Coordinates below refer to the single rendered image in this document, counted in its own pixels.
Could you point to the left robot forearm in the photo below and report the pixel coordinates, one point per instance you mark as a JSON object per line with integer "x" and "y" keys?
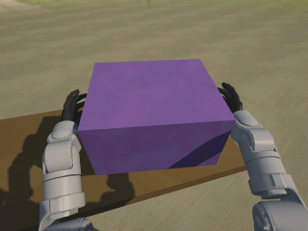
{"x": 61, "y": 175}

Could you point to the right robot forearm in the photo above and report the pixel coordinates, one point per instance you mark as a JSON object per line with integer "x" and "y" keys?
{"x": 267, "y": 175}

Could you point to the left robot upper arm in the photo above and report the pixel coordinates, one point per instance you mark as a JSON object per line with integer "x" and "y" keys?
{"x": 78, "y": 224}

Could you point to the table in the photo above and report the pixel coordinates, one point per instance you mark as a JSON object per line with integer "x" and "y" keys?
{"x": 22, "y": 143}

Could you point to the right robot upper arm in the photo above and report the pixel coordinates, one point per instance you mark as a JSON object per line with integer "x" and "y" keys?
{"x": 280, "y": 215}

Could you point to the robot left hand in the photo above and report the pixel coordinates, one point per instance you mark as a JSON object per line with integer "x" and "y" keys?
{"x": 70, "y": 111}

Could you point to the robot right hand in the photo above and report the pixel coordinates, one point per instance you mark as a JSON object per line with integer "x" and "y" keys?
{"x": 231, "y": 98}

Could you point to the carton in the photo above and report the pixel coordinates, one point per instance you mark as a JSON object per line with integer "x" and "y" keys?
{"x": 153, "y": 115}

